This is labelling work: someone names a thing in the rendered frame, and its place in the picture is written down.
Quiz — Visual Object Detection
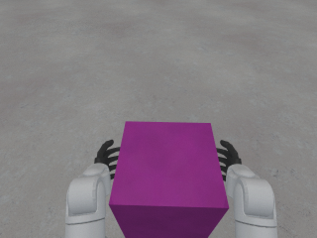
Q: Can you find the robot right hand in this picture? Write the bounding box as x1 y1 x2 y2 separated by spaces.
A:
216 140 242 181

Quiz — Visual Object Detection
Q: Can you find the robot left forearm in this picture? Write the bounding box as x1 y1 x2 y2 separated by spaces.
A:
64 163 111 238

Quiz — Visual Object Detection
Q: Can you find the robot left hand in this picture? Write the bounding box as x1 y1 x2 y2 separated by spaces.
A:
94 140 121 179

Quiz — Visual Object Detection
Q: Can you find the robot right forearm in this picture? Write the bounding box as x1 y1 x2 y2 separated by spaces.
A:
226 164 278 238

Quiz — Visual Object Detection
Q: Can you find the carton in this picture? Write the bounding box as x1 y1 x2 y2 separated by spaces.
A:
109 121 230 238

